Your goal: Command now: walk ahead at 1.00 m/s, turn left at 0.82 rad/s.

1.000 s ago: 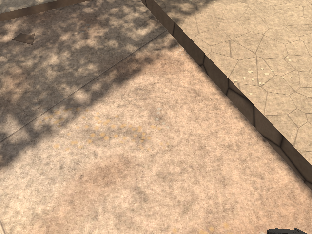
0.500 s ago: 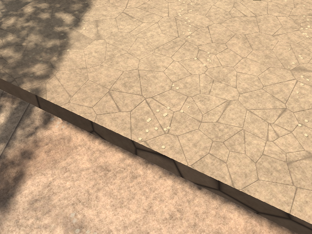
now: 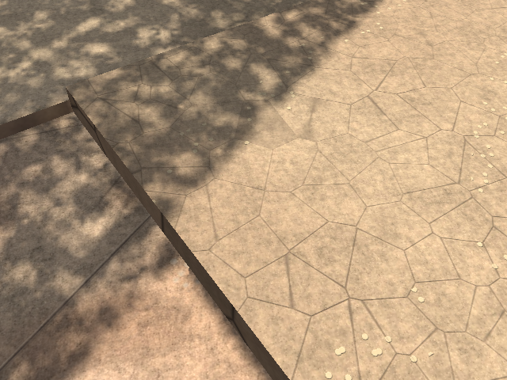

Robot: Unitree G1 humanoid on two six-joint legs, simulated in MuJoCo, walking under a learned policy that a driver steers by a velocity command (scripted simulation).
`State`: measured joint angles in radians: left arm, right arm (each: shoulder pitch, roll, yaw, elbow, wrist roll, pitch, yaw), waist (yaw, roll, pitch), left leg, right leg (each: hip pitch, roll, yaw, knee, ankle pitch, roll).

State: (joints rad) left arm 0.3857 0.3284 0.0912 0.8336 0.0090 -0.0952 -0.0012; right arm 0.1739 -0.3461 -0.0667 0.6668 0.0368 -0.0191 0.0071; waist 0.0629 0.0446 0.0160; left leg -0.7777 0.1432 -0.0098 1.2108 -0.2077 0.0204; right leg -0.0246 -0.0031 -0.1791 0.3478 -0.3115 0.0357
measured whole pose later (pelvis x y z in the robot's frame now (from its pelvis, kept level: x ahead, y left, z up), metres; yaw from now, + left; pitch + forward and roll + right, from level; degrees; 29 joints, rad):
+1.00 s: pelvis +0.79 +0.28 +0.09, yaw +25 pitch +2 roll -2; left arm 0.58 0.23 0.05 0.77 -0.05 -0.04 0.06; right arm -0.03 -0.23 -0.01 0.57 0.01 -0.11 0.05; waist 0.14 0.02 -0.04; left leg -0.51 0.04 -0.17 0.57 0.10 -0.02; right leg -0.13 0.05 0.20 0.68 -0.59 -0.04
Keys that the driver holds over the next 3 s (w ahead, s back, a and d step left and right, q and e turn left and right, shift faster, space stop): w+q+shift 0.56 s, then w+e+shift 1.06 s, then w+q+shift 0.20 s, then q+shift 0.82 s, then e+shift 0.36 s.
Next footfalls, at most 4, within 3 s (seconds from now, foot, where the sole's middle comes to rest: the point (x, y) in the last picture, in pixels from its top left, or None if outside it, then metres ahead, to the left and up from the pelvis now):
0.18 left None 0.36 0.12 -0.77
0.60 right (245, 263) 0.78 0.09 -0.65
1.08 left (106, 249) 0.87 0.52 -0.77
1.44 right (166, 139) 1.25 0.39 -0.65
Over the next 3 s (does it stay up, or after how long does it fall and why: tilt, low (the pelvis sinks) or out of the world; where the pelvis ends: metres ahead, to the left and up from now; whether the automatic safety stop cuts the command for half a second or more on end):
stays up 1.87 0.42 0.06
